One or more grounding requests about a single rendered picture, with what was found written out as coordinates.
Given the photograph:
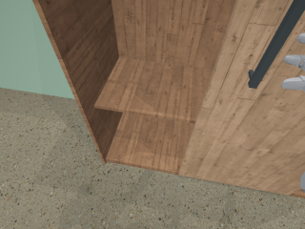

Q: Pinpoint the right robot hand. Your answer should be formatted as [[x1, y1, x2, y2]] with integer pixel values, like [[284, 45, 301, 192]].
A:
[[281, 32, 305, 93]]

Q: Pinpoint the handle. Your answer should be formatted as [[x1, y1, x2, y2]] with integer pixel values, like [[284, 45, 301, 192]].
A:
[[248, 0, 305, 89]]

